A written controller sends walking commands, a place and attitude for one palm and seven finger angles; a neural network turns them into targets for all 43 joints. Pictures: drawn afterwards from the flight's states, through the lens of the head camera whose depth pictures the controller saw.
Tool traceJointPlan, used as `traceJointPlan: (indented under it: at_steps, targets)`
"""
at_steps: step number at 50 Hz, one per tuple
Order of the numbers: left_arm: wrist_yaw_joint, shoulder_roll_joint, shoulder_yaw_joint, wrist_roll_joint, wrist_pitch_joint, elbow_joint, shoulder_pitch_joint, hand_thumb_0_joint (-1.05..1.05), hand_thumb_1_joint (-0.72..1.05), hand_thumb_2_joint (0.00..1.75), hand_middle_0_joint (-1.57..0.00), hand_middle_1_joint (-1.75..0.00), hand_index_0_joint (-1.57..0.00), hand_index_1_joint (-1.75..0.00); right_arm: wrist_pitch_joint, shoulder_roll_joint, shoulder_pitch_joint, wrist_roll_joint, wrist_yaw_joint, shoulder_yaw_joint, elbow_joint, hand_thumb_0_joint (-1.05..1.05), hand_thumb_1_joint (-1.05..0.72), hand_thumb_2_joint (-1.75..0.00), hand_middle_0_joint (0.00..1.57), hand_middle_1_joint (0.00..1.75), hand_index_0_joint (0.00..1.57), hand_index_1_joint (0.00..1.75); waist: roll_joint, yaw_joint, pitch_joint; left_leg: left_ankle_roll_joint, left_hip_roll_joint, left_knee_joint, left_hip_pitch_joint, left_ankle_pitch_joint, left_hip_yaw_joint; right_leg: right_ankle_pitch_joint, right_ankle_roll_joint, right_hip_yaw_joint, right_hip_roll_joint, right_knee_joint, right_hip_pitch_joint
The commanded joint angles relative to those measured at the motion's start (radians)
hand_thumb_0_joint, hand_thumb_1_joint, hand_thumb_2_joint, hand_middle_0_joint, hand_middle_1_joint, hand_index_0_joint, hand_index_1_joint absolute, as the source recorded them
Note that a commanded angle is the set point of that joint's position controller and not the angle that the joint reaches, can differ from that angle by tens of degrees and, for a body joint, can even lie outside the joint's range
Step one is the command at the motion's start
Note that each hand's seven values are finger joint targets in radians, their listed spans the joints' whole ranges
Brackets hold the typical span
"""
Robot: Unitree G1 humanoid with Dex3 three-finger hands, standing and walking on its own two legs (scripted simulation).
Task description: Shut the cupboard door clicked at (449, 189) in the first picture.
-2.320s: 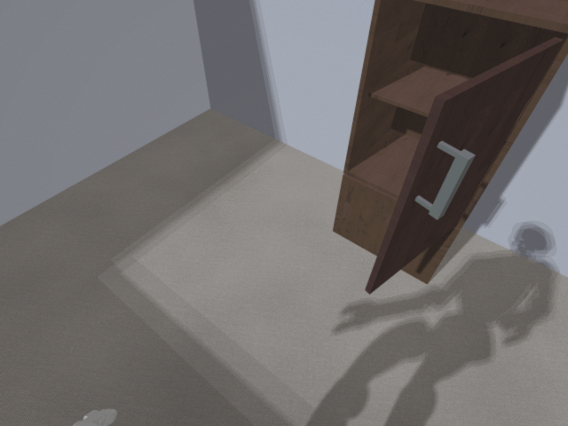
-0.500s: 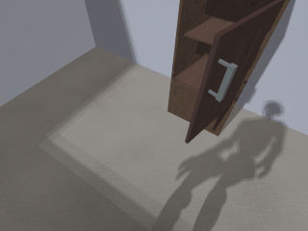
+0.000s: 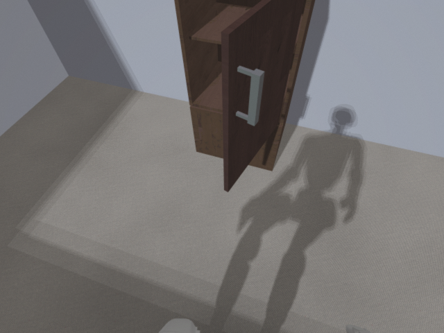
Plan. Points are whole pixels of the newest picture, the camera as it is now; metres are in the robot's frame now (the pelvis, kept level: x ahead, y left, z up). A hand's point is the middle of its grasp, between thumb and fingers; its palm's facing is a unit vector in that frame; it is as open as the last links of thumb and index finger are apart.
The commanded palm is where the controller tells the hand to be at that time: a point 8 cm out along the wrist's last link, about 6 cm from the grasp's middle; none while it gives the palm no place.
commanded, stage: walk around to get in front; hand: left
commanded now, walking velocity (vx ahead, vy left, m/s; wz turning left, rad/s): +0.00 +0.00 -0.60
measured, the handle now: (247, 96) +0.64 +0.00 +0.04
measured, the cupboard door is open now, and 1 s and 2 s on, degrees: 76 76 76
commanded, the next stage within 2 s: none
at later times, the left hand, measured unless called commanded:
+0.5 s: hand out of the picture +0.12 +0.25 -0.17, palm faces -0.29 -0.94 -0.20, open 7.4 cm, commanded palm none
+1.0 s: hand (173, 309) +0.18 +0.13 -0.16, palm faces -0.59 -0.77 -0.24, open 7.4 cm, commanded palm none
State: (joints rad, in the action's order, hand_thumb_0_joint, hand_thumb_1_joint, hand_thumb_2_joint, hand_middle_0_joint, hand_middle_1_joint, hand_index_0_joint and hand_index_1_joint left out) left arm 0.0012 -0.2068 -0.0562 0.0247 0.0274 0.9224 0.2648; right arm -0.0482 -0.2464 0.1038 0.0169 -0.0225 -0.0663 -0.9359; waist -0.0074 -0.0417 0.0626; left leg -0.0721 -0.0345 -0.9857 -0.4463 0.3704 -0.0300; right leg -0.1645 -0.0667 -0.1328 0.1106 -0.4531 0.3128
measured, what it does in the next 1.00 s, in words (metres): steps on the spot, turning right: left foot, then right foot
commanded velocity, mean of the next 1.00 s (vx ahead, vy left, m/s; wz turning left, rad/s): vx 0.00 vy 0.00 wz -0.60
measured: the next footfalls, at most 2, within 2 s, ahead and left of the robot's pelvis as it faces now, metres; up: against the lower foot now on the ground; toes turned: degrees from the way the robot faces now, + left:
left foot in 0.18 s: +0.02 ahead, +0.15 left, +0.00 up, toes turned -8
right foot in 0.70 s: -0.04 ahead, -0.08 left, +0.00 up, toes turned -33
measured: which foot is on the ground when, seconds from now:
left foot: up 0.00-0.16, down 0.18-0.70, up 0.72-1.00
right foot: down 0.00-0.18, up 0.20-0.68, down 0.70-1.00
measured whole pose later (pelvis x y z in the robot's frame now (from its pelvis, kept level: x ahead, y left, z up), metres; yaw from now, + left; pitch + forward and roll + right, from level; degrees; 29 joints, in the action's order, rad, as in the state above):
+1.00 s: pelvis -0.02 +0.03 +0.00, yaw -38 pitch +1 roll +0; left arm 0.00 -0.22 -0.05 0.02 0.03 0.90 0.17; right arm -0.05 -0.23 0.17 0.02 -0.01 -0.06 -0.92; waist -0.01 0.01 0.07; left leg -0.09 -0.10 -1.00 -0.49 0.37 0.01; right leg -0.24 -0.04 -0.07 0.07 -0.49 0.26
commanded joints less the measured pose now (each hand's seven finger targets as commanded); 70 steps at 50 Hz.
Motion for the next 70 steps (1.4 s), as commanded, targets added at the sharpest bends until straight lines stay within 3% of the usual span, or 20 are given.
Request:
traceJointPlan:
  at_steps: [1,7,9,10,12,15,24,32,33,34,35,36,38,42,51,56,58,59,63,70]
  targets:
    - [0.016,-0.211,-0.061,0.003,-0.007,-0.064,0.056,0.00,0.90,0.90,-0.20,-0.30,-0.20,-0.30,0.032,-0.070,-0.033,-0.008,-0.013,-0.009,0.105,0.00,-0.90,-0.90,0.20,0.30,0.20,0.30,0.143,-0.014,-0.141,0.009,0.009,0.134,-0.040,0.058,-0.013,0.239,-0.128,-0.373,-0.279,0.103,-0.205]
    - [0.011,-0.222,-0.062,-0.002,0.010,-0.105,-0.064,0.00,0.90,0.90,-0.20,-0.30,-0.20,-0.30,0.053,-0.082,0.149,-0.021,-0.025,-0.013,0.076,0.00,-0.90,-0.90,0.20,0.30,0.20,0.30,0.137,0.073,-0.179,0.055,0.035,0.571,0.348,-0.091,-0.001,0.138,-0.027,-0.365,-0.191,0.032,0.028]
    - [-0.007,-0.124,-0.045,-0.015,0.011,-0.134,-0.044,0.00,0.90,0.90,-0.20,-0.30,-0.20,-0.30,0.062,-0.218,0.137,-0.007,-0.028,-0.038,0.101,0.00,-0.90,-0.90,0.20,0.30,0.20,0.30,-0.285,0.068,-0.154,0.149,-0.338,0.782,0.520,-0.072,-0.369,-0.334,0.084,-0.063,0.028,-0.316,0.358]
    - [-0.007,-0.163,-0.058,0.002,0.013,-0.137,-0.083,0.00,0.90,0.90,-0.20,-0.30,-0.20,-0.30,0.053,-0.234,0.102,-0.004,-0.025,-0.035,0.121,0.00,-0.90,-0.90,0.20,0.30,0.20,0.30,-0.227,0.072,-0.076,0.223,-0.450,0.779,0.336,-0.121,-0.416,-0.386,0.117,0.006,-0.032,-0.530,0.346]
    - [-0.020,-0.184,-0.080,0.018,0.026,-0.087,-0.020,0.00,0.90,0.90,-0.20,-0.30,-0.20,-0.30,0.058,-0.134,-0.016,0.003,-0.027,-0.007,0.147,0.00,-0.90,-0.90,0.20,0.30,0.20,0.30,-0.148,-0.004,-0.027,0.199,-0.309,0.756,0.201,-0.209,-0.215,-0.248,0.141,0.013,-0.063,-0.740,0.281]
    - [-0.036,-0.140,-0.065,0.010,0.031,-0.072,0.006,0.00,0.90,0.90,-0.20,-0.30,-0.20,-0.30,0.068,-0.111,0.012,0.005,-0.027,0.002,0.143,0.00,-0.90,-0.90,0.20,0.30,0.20,0.30,-0.122,-0.010,-0.034,0.178,-0.213,0.685,0.263,-0.409,-0.026,-0.180,0.146,0.071,-0.083,-0.839,0.308]
    - [-0.039,-0.104,-0.039,-0.005,0.035,-0.107,-0.155,0.00,0.90,0.90,-0.20,-0.30,-0.20,-0.30,0.068,-0.138,0.215,0.005,-0.023,-0.021,0.065,0.00,-0.90,-0.90,0.20,0.30,0.20,0.30,-0.162,0.080,-0.049,0.233,-0.297,0.628,0.461,-0.631,0.033,-0.245,0.155,0.148,-0.159,-0.548,0.298]
    - [-0.035,-0.107,-0.038,-0.004,0.008,-0.095,-0.110,0.00,0.90,0.90,-0.20,-0.30,-0.20,-0.30,0.059,-0.169,0.194,0.007,-0.005,-0.040,0.038,0.00,-0.90,-0.90,0.20,0.30,0.20,0.30,-0.154,0.045,-0.105,0.146,-0.315,0.451,0.363,-0.602,0.189,-0.135,0.082,0.231,-0.127,-0.123,-0.029]
    - [-0.029,-0.141,-0.045,0.000,-0.006,-0.074,-0.033,0.00,0.90,0.90,-0.20,-0.30,-0.20,-0.30,0.057,-0.163,0.199,-0.001,0.000,-0.039,0.043,0.00,-0.90,-0.90,0.20,0.30,0.20,0.30,-0.074,0.004,-0.158,0.092,-0.291,0.285,0.286,-0.553,0.237,0.007,0.060,0.199,-0.153,0.023,-0.197]
    - [-0.010,-0.259,-0.064,0.009,-0.022,-0.053,0.044,0.00,0.90,0.90,-0.20,-0.30,-0.20,-0.30,0.051,-0.097,0.219,-0.009,0.011,-0.024,0.067,0.00,-0.90,-0.90,0.20,0.30,0.20,0.30,0.219,-0.024,-0.216,0.026,-0.196,0.059,0.013,-0.160,0.275,0.253,-0.026,-0.097,-0.373,0.079,-0.427]
    - [0.005,-0.318,-0.079,-0.007,-0.017,-0.042,0.088,0.00,0.90,0.90,-0.20,-0.30,-0.20,-0.30,0.043,-0.056,0.141,-0.002,0.006,-0.006,0.117,0.00,-0.90,-0.90,0.20,0.30,0.20,0.30,0.325,-0.045,-0.206,-0.006,-0.078,-0.144,-0.153,0.271,0.187,0.671,-0.124,-0.309,-0.526,0.055,-0.414]
    - [0.017,-0.296,-0.075,-0.014,-0.012,-0.045,0.081,0.00,0.90,0.90,-0.20,-0.30,-0.20,-0.30,0.033,-0.077,0.128,-0.005,-0.006,-0.009,0.118,0.00,-0.90,-0.90,0.20,0.30,0.20,0.30,0.241,-0.037,-0.198,0.009,-0.098,-0.199,-0.162,0.246,0.061,0.622,-0.164,-0.229,-0.512,0.049,-0.377]
    - [0.021,-0.242,-0.068,-0.011,-0.007,-0.078,-0.036,0.00,0.90,0.90,-0.20,-0.30,-0.20,-0.30,0.021,-0.079,0.093,-0.003,-0.002,-0.014,0.099,0.00,-0.90,-0.90,0.20,0.30,0.20,0.30,0.241,-0.003,-0.102,0.003,-0.110,-0.219,-0.171,0.129,0.039,0.315,-0.126,-0.201,-0.407,0.112,-0.233]
    - [0.011,-0.203,-0.048,-0.011,-0.017,-0.101,-0.104,0.00,0.90,0.90,-0.20,-0.30,-0.20,-0.30,0.014,-0.069,0.145,0.006,0.004,-0.017,0.056,0.00,-0.90,-0.90,0.20,0.30,0.20,0.30,0.115,0.054,-0.070,-0.020,-0.088,-0.147,-0.098,-0.012,0.052,0.326,-0.083,-0.091,-0.307,0.106,-0.133]
    - [0.011,-0.224,-0.060,0.002,-0.008,-0.098,-0.050,0.00,0.90,0.90,-0.20,-0.30,-0.20,-0.30,0.029,-0.062,0.048,-0.006,-0.005,-0.013,0.109,0.00,-0.90,-0.90,0.20,0.30,0.20,0.30,0.164,0.018,-0.094,-0.016,-0.032,0.108,-0.020,0.041,0.051,0.313,-0.126,-0.240,-0.301,0.075,-0.131]
    - [0.013,-0.207,-0.063,-0.007,0.005,-0.117,-0.124,0.00,0.90,0.90,-0.20,-0.30,-0.20,-0.30,0.051,-0.069,0.194,-0.018,-0.019,-0.013,0.081,0.00,-0.90,-0.90,0.20,0.30,0.20,0.30,0.149,0.092,-0.159,0.014,-0.008,0.546,0.299,-0.130,0.057,0.295,-0.040,-0.254,-0.226,-0.067,-0.015]
    - [-0.003,-0.106,-0.046,-0.018,0.010,-0.142,-0.064,0.00,0.90,0.90,-0.20,-0.30,-0.20,-0.30,0.061,-0.220,0.192,-0.002,-0.022,-0.036,0.096,0.00,-0.90,-0.90,0.20,0.30,0.20,0.30,-0.323,0.068,-0.156,0.147,-0.417,0.716,0.479,-0.374,-0.321,-0.410,0.093,0.019,-0.008,-0.439,0.303]
    - [-0.001,-0.142,-0.051,-0.004,0.012,-0.131,-0.061,0.00,0.90,0.90,-0.20,-0.30,-0.20,-0.30,0.051,-0.223,0.172,-0.001,-0.017,-0.029,0.118,0.00,-0.90,-0.90,0.20,0.30,0.20,0.30,-0.245,0.074,-0.131,0.211,-0.476,0.687,0.366,-0.395,-0.328,-0.435,0.104,0.026,-0.068,-0.613,0.269]
    - [-0.029,-0.134,-0.068,0.008,0.025,-0.080,-0.036,0.00,0.90,0.90,-0.20,-0.30,-0.20,-0.30,0.065,-0.115,0.055,0.008,-0.025,-0.004,0.143,0.00,-0.90,-0.90,0.20,0.30,0.20,0.30,-0.134,0.020,-0.056,0.171,-0.277,0.676,0.283,-0.459,-0.023,-0.243,0.139,0.076,-0.109,-0.809,0.270]
    - [-0.035,-0.090,-0.052,-0.003,0.037,-0.081,-0.085,0.00,0.90,0.90,-0.20,-0.30,-0.20,-0.30,0.065,-0.112,0.175,0.002,-0.022,-0.020,0.088,0.00,-0.90,-0.90,0.20,0.30,0.20,0.30,-0.154,0.063,-0.085,0.202,-0.298,0.645,0.429,-0.543,0.081,-0.227,0.161,0.141,-0.152,-0.678,0.283]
